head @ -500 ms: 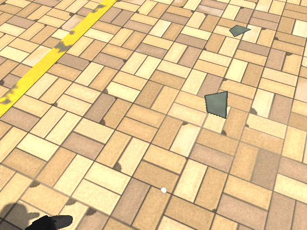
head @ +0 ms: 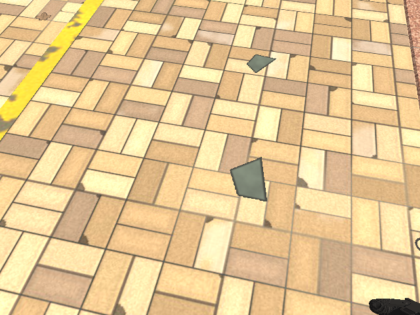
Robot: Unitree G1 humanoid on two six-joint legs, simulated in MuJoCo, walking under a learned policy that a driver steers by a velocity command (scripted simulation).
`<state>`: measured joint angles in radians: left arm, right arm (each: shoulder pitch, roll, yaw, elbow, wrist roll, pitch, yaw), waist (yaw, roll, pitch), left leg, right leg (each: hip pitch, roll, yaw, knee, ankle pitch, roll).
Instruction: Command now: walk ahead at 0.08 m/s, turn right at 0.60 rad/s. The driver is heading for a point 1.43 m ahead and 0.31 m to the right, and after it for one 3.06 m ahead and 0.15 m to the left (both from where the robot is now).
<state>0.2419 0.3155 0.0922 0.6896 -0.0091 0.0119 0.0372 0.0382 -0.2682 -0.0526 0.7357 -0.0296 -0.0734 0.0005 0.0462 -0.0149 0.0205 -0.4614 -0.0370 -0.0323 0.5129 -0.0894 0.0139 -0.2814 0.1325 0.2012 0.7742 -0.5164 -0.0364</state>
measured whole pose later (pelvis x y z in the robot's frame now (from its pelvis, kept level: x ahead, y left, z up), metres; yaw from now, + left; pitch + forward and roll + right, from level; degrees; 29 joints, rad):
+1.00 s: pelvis +0.16 -0.04 +0.01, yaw -21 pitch +2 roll +0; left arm 0.35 0.30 0.05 0.73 -0.02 -0.05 0.00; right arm 0.22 -0.28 -0.05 0.77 0.01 -0.10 0.03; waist 0.01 -0.04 -0.03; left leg -0.28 -0.02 0.03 0.50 -0.26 0.05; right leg -0.38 0.01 0.06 1.03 -0.42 -0.03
